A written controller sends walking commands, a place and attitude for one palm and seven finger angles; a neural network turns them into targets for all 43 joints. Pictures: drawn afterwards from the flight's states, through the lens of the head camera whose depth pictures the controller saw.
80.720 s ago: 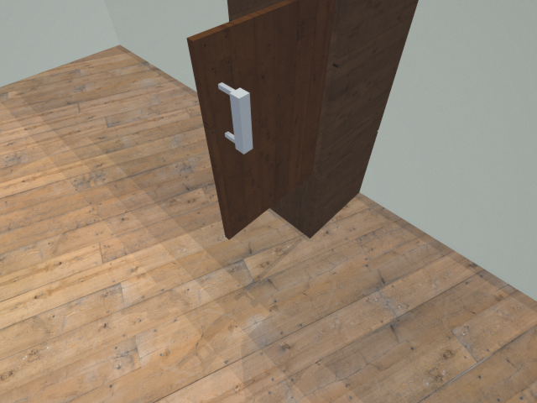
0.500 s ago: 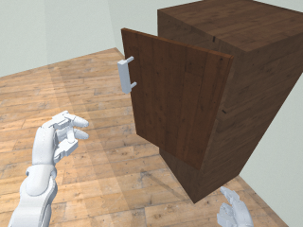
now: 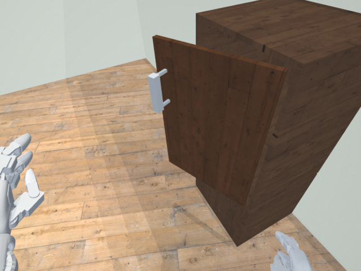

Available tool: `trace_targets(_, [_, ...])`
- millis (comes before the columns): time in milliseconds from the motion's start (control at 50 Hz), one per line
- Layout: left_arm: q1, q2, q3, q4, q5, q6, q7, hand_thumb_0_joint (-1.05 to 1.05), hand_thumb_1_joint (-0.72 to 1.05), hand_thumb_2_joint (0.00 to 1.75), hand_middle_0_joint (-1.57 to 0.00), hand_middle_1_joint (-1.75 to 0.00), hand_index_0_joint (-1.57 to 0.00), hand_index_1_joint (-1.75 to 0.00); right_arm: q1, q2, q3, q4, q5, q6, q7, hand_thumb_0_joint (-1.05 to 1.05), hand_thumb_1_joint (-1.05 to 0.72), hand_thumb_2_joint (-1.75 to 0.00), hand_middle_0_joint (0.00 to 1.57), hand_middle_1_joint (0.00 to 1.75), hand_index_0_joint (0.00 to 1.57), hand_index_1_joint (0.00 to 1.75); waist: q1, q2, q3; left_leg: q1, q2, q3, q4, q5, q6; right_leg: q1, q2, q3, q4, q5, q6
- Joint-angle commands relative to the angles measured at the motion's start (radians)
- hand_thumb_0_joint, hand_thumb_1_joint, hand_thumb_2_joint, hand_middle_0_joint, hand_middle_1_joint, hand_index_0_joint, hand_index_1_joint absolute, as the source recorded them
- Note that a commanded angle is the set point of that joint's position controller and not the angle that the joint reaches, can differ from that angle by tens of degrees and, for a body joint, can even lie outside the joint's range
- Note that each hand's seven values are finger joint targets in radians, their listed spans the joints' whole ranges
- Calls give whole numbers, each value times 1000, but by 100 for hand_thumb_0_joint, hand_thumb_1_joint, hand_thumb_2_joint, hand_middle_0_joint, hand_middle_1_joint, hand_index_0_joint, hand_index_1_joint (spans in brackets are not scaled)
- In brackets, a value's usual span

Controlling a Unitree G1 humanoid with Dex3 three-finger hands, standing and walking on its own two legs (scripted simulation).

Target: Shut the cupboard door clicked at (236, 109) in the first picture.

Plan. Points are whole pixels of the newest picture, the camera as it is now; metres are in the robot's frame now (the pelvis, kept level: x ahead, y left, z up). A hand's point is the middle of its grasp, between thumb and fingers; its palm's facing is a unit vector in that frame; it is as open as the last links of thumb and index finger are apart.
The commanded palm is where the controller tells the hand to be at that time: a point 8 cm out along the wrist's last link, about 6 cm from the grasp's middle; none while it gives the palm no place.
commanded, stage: draw the hand back to the body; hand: left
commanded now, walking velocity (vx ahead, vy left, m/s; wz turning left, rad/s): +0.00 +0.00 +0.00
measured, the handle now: (161, 90) +0.63 +0.16 +0.08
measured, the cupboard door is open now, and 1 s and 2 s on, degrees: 25 25 25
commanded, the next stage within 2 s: step back with the hand held close in 0.20 s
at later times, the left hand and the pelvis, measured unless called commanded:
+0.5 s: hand (49, 188) +0.20 +0.26 +0.15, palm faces +0.41 -0.79 -0.46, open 7.4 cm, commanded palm +0.14 +0.30 +0.17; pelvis +0.00 +0.00 +0.00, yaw -1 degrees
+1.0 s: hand (8, 230) +0.13 +0.29 +0.14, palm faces +0.44 -0.77 -0.46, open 7.4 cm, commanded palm +0.07 +0.32 +0.17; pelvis -0.08 +0.03 -0.02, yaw -1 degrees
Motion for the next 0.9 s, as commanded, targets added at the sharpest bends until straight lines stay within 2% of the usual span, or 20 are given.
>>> trace_targets(0, [-132, 196, 94, -203, 1, -63, 17, 0, 90, 90, -20, -30, -20, -30, -127, -89, -32, -163, -3, -60, -9, 0, -90, -90, 20, 30, 20, 30, -22, -47, -69, -14, 60, -17, -77, 137, -22, -12, -19, 20, -59, 69, -2])
trace_targets(60, [-117, 226, 119, -239, 4, -64, 22, 0, 90, 90, -20, -30, -20, -30, -131, -86, -27, -159, -6, -68, -9, 0, -90, -90, 20, 30, 20, 30, -12, 16, -94, -14, 58, -15, -72, 171, -28, 21, -20, 23, -56, 106, -6])
trace_targets(140, [-107, 218, 118, -263, 5, -64, 23, 0, 90, 90, -20, -30, -20, -30, -136, -75, -19, -164, -7, -74, -5, 0, -90, -90, 20, 30, 20, 30, -12, 36, -74, -20, 59, -18, -71, 206, -37, 19, -14, 17, -51, 135, -9])
trace_targets(260, [-70, 201, 119, -187, -3, -53, 10, 0, 90, 90, -20, -30, -20, -30, -130, -79, -23, -159, -5, -62, -1, 0, -90, -90, 20, 30, 20, 30, -14, -22, -11, -38, 66, -13, -78, 199, -35, -4, -13, 20, -67, 125, -8])
trace_targets(300, [-78, 197, 116, -197, -5, -55, 9, 0, 90, 90, -20, -30, -20, -30, -129, -79, -26, -164, -6, -59, 0, 0, -90, -90, 20, 30, 20, 30, -15, -17, -36, -29, 66, -9, -77, 195, -34, 1, -16, 20, -62, 126, -5])
trace_targets(320, [-175, 306, 217, -238, -3, -91, 18, 0, 90, 90, -20, -30, -20, -30, -126, -117, -41, -198, 7, -40, 1, 0, -90, -90, 20, 30, 20, 30, -51, -13, -11, -107, 86, -37, -26, 97, -6, -72, -70, 138, -100, 143, -13])
trace_targets(340, [-71, 239, 166, -167, -4, -100, 14, 0, 90, 90, -20, -30, -20, -30, -116, -104, -42, -178, 0, -29, -2, 0, -90, -90, 20, 30, 20, 30, -57, -68, -45, -90, 83, -43, 7, 93, -4, -89, -105, 152, -106, 146, -22])
trace_targets(420, [-19, 226, 140, -183, 1, -119, 17, 0, 90, 90, -20, -30, -20, -30, -112, -106, -54, -183, 0, -1, 1, 0, -90, -90, 20, 30, 20, 30, -64, -100, -121, -93, 86, -41, 62, 149, -12, -89, -153, 173, -64, 243, -39])
trace_targets(460, [-8, 250, 158, -223, 1, -125, 24, 0, 90, 90, -20, -30, -20, -30, -116, -111, -60, -188, 1, 10, -4, 0, -90, -90, 20, 30, 20, 30, -65, -71, -167, -93, 96, -46, 67, 229, -18, -66, -156, 155, -11, 344, -41])
trace_targets(520, [32, 276, 185, -269, -3, -124, 32, 0, 90, 90, -20, -30, -20, -30, -115, -114, -65, -216, 6, 33, -12, 0, -90, -90, 20, 30, 20, 30, -66, -55, -219, -100, 119, -58, 66, 391, -25, -35, -131, 127, 78, 462, -26])
trace_targets(560, [49, 316, 226, -293, -3, -120, 38, 0, 90, 90, -20, -30, -20, -30, -121, -116, -65, -226, 4, 45, -20, 0, -90, -90, 20, 30, 20, 30, -60, -27, -234, -117, 131, -69, 58, 471, -28, -23, -113, 109, 121, 485, -15])
trace_targets(600, [75, 303, 223, -303, -6, -117, 40, 0, 90, 90, -20, -30, -20, -30, -112, -113, -67, -243, 7, 58, -22, 0, -90, -90, 20, 30, 20, 30, -62, -28, -240, -139, 146, -76, 60, 523, -31, -16, -99, 105, 156, 484, -9])
trace_targets(640, [90, 298, 224, -307, -8, -114, 41, 0, 90, 90, -20, -30, -20, -30, -104, -114, -69, -251, 8, 66, -22, 0, -90, -90, 20, 30, 20, 30, -65, -29, -232, -162, 157, -83, 49, 493, -27, -25, -87, 104, 168, 437, -3])
trace_targets(660, [99, 314, 243, -307, -6, -114, 42, 0, 90, 90, -20, -30, -20, -30, -108, -120, -72, -250, 4, 67, -23, 0, -90, -90, 20, 30, 20, 30, -59, -7, -231, -183, 161, -91, 36, 471, -23, -22, -81, 101, 173, 410, 0])
trace_targets(700, [95, 287, 218, -303, -5, -116, 41, 0, 90, 90, -20, -30, -20, -30, -100, -121, -69, -257, 4, 69, -22, 0, -90, -90, 20, 30, 20, 30, -65, 6, -191, -239, 181, -109, 2, 379, -13, -35, -64, 100, 188, 307, 8])
trace_targets(760, [80, 290, 231, -280, 6, -121, 45, 0, 90, 90, -20, -30, -20, -30, -99, -134, -71, -255, 0, 61, -25, 0, -90, -90, 20, 30, 20, 30, -61, 17, -135, -404, 200, -141, -67, 90, 21, 14, -42, 103, 209, 202, 18])
trace_targets(780, [69, 264, 209, -276, 10, -125, 45, 0, 90, 90, -20, -30, -20, -30, -93, -126, -67, -255, 2, 59, -26, 0, -90, -90, 20, 30, 20, 30, -68, 5, -120, -459, 204, -145, -81, 1, 29, 33, -45, 102, 222, 187, 20])
trace_targets(840, [27, 255, 205, -261, 26, -137, 49, 0, 90, 90, -20, -30, -20, -30, -84, -135, -67, -258, 5, 48, -26, 0, -90, -90, 20, 30, 20, 30, -77, 0, -71, -622, 206, -166, -116, -323, 57, 77, -41, 121, 246, 113, 20])
trace_targets(860, [7, 281, 230, -274, 36, -145, 51, 0, 90, 90, -20, -30, -20, -30, -87, -143, -70, -255, 2, 42, -27, 0, -90, -90, 20, 30, 20, 30, -74, 2, -73, -654, 206, -176, -126, -381, 64, 98, -36, 124, 247, 99, 22])
trace_targets(880, [-6, 251, 201, -273, 41, -149, 51, 0, 90, 90, -20, -30, -20, -30, -81, -135, -66, -258, 4, 39, -27, 0, -90, -90, 20, 30, 20, 30, -79, 1, -59, -684, 206, -176, -124, -422, 67, 95, -38, 123, 259, 70, 21])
